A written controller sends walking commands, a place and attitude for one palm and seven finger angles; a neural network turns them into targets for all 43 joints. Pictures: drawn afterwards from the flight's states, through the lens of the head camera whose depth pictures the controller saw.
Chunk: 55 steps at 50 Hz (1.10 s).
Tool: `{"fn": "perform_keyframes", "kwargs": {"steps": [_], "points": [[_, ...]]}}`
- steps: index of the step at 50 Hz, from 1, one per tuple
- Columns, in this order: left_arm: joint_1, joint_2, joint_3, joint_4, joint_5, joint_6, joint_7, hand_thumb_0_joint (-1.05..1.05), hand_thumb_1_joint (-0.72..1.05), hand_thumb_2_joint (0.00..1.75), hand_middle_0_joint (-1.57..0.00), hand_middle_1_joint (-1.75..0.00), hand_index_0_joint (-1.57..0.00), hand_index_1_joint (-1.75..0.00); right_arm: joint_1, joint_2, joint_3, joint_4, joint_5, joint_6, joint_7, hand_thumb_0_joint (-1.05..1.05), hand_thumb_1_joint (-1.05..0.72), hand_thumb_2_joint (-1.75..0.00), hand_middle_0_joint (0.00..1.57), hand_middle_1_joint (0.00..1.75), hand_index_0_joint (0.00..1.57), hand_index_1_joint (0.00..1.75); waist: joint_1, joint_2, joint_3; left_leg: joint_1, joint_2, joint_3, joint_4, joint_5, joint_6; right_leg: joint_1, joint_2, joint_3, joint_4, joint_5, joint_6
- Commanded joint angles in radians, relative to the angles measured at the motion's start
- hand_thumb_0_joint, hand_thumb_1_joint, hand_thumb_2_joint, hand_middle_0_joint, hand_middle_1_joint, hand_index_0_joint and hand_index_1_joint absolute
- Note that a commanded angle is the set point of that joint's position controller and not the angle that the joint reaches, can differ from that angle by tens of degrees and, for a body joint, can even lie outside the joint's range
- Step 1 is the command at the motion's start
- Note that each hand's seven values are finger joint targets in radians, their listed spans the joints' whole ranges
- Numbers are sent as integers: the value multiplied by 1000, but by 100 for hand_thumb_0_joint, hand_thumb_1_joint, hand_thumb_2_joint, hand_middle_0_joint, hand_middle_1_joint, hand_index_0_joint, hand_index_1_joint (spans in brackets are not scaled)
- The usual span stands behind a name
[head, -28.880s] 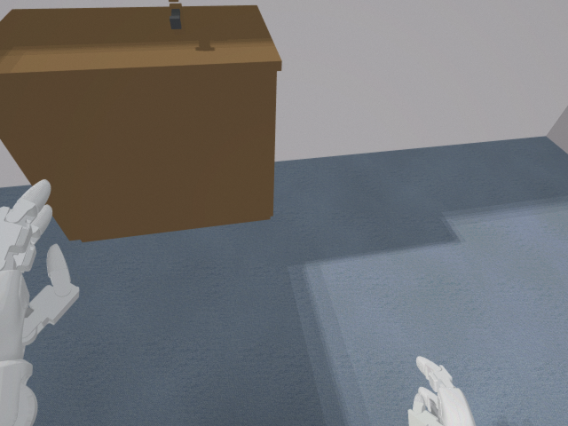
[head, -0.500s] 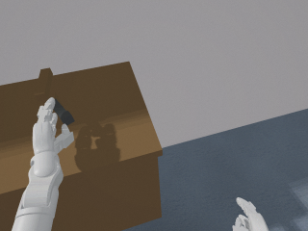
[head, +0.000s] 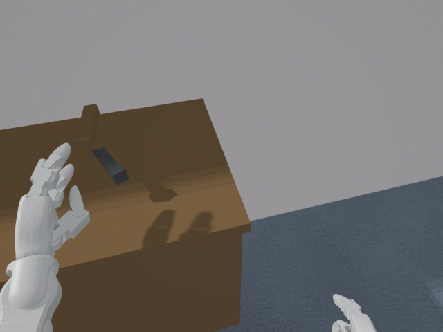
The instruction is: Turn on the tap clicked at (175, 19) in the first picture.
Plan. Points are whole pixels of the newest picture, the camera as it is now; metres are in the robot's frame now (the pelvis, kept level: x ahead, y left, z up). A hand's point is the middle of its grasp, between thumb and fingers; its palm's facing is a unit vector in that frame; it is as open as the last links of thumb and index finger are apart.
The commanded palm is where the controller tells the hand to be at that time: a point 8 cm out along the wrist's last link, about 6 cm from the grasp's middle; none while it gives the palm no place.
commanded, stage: draw the hand back beside the body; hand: left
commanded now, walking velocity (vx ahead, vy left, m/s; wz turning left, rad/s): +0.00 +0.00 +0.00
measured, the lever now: (118, 174) +0.37 +0.26 +0.10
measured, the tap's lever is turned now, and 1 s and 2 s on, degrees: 27 27 27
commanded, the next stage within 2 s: step back with the hand held close in 0.46 s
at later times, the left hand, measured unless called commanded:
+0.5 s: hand (76, 232) +0.20 +0.23 +0.16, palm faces +0.41 -0.85 -0.34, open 7.4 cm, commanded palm +0.15 +0.27 +0.17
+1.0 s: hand (71, 254) +0.17 +0.23 +0.14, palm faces +0.31 -0.83 -0.47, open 7.4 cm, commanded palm +0.13 +0.28 +0.17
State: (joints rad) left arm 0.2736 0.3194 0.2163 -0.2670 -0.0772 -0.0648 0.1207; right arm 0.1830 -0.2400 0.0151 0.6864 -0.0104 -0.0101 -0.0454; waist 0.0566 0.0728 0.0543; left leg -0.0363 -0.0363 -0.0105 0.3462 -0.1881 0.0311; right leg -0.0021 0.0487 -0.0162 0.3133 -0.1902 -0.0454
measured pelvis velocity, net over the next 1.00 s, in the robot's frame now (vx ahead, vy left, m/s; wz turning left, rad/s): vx -0.04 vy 0.00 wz -0.02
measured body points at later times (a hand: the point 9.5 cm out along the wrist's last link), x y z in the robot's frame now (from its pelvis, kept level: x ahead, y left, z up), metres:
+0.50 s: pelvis -0.01 -0.01 +0.00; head -0.03 -0.04 +0.45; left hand +0.17 +0.27 +0.18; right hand +0.18 -0.23 -0.09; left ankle +0.01 +0.10 -0.75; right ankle +0.00 -0.09 -0.75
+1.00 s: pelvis -0.04 +0.00 -0.01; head -0.03 -0.02 +0.44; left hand +0.15 +0.28 +0.17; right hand +0.14 -0.25 -0.10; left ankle +0.01 +0.10 -0.75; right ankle +0.00 -0.09 -0.75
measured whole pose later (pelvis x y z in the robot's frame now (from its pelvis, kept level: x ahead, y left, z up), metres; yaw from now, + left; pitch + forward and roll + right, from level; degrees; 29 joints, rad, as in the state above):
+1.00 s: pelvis -0.04 +0.00 -0.01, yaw -1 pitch -1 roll +0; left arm 0.51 0.38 0.29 -0.44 -0.06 -0.10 0.11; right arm 0.16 -0.25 -0.05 0.57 0.01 0.06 -0.09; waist 0.01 0.07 0.02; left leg -0.26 -0.03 0.01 0.46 -0.17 0.04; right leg -0.24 0.05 -0.01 0.45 -0.18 -0.04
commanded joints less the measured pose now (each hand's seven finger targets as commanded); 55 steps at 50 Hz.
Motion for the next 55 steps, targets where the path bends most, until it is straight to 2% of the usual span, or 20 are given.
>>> {"fn": "perform_keyframes", "kwargs": {"steps": [1,5,9,12,16,19,28,29,30,31,32,34,36,37,41,45,46,47,52,55], "points": [[-115,148,90,-215,2,-88,13,0,90,90,-20,-30,-20,-30,-169,-97,-44,-157,-2,-69,-4,0,-90,-90,20,30,20,30,-12,-29,-48,12,40,-35,-66,131,-23,-64,-15,19,-71,78,10],[-6,144,109,-199,-9,-90,-3,0,90,90,-20,-30,-20,-30,-173,-95,-53,-166,5,-56,-2,0,-90,-90,20,30,20,30,-4,-87,-24,-20,39,-18,-68,74,-5,-65,-24,28,-79,34,18],[51,186,154,-307,-7,-101,2,0,90,90,-20,-30,-20,-30,-173,-96,-57,-186,4,-57,-3,0,-90,-90,20,30,20,30,5,-25,-108,-5,40,-16,-46,115,-9,-23,-30,38,-67,76,17],[-32,189,136,-362,8,-105,17,0,90,90,-20,-30,-20,-30,-174,-91,-48,-184,1,-71,-8,0,-90,-90,20,30,20,30,-12,42,-79,-7,38,-25,-49,73,-14,-55,-31,41,-76,42,16],[-67,215,154,-345,13,-102,34,0,90,90,-20,-30,-20,-30,-171,-96,-45,-169,-5,-94,-22,0,-90,-90,20,30,20,30,-12,49,-49,-5,30,-27,-49,35,-10,-77,-29,40,-94,9,15],[-21,171,127,-289,10,-102,30,0,90,90,-20,-30,-20,-30,-174,-87,-45,-164,-5,-97,-22,0,-90,-90,20,30,20,30,-11,-35,-26,-13,30,-25,-54,22,-3,-82,-29,37,-97,-16,16],[21,173,134,-287,4,-102,15,0,90,90,-20,-30,-20,-30,-176,-90,-52,-166,-2,-92,-16,0,-90,-90,20,30,20,30,-3,-28,-60,-2,34,-9,-46,79,0,-59,-31,43,-84,40,19],[-33,194,143,-333,5,-108,18,0,90,90,-20,-30,-20,-30,-177,-93,-51,-169,-2,-95,-17,0,-90,-90,20,30,20,30,-4,-10,-84,6,33,-12,-43,88,-1,-50,-33,45,-82,53,19],[-85,334,295,-375,8,-140,20,0,90,90,-20,-30,-20,-30,-177,-116,-58,-223,14,-79,-21,0,-90,-90,20,30,20,30,-11,-2,-26,-84,51,-48,-5,52,24,-156,-74,123,-98,85,29],[-88,342,298,-362,15,-155,18,0,90,90,-20,-30,-20,-30,-179,-108,-58,-208,9,-68,-24,0,-90,-90,20,30,20,30,-12,31,-26,-96,46,-58,14,45,21,-163,-98,141,-96,104,22],[26,245,229,-291,17,-145,9,0,90,90,-20,-30,-20,-30,-170,-93,-59,-205,6,-58,-23,0,-90,-90,20,30,20,30,-19,-36,-30,-91,55,-67,31,95,19,-184,-113,129,-83,134,23],[105,187,183,-280,22,-131,-2,0,90,90,-20,-30,-20,-30,-138,-99,-71,-230,12,-41,-15,0,-90,-90,20,30,20,30,-27,-56,-117,-51,68,-55,55,193,16,-176,-116,111,-39,208,32],[151,179,173,-304,22,-125,-5,0,90,90,-20,-30,-20,-30,-128,-108,-80,-245,13,-26,-16,0,-90,-90,20,30,20,30,-32,3,-188,-24,80,-42,65,304,14,-162,-114,88,11,299,44],[181,174,172,-308,21,-119,-3,0,90,90,-20,-30,-20,-30,-122,-104,-82,-252,15,-18,-17,0,-90,-90,20,30,20,30,-32,-8,-219,-18,89,-41,71,342,14,-153,-112,79,31,323,53],[194,235,221,-368,23,-106,7,0,90,90,-20,-30,-20,-30,-118,-113,-95,-273,17,7,-28,0,-90,-90,20,30,20,30,-35,-59,-269,-27,100,-45,89,421,13,-163,-107,70,78,399,64],[187,246,233,-382,20,-104,16,0,90,90,-20,-30,-20,-30,-122,-104,-98,-285,20,18,-40,0,-90,-90,20,30,20,30,-35,-78,-240,-87,100,-57,100,368,14,-193,-108,85,88,352,62],[168,273,253,-399,23,-107,20,0,90,90,-20,-30,-20,-30,-125,-111,-100,-279,19,20,-43,0,-90,-90,20,30,20,30,-37,-37,-239,-96,102,-63,91,345,14,-198,-105,91,90,324,56],[178,239,227,-392,23,-107,21,0,90,90,-20,-30,-20,-30,-125,-100,-96,-281,19,20,-46,0,-90,-90,20,30,20,30,-37,-18,-229,-122,107,-73,83,314,17,-196,-102,91,96,281,55],[172,213,202,-364,28,-111,32,0,90,90,-20,-30,-20,-30,-120,-103,-92,-277,21,17,-45,0,-90,-90,20,30,20,30,-45,-32,-149,-247,90,-88,66,-35,25,-246,-110,136,16,12,42],[156,212,185,-353,33,-120,43,0,90,90,-20,-30,-20,-30,-94,-107,-91,-270,26,11,-40,0,-90,-90,20,30,20,30,-54,-103,-107,-202,59,-65,171,-157,15,-409,-159,178,-96,-237,17]]}}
